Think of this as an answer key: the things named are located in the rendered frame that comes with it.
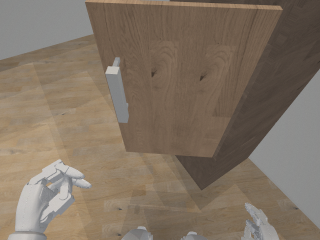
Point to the robot left hand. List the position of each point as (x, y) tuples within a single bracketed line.
[(32, 214)]

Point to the robot left shin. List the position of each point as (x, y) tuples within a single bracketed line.
[(142, 227)]

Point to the robot right hand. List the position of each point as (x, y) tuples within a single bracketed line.
[(265, 231)]

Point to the robot left thigh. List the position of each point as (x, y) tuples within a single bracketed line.
[(138, 234)]

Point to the handle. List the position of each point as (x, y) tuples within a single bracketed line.
[(115, 83)]

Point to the cupboard door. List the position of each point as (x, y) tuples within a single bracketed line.
[(184, 67)]

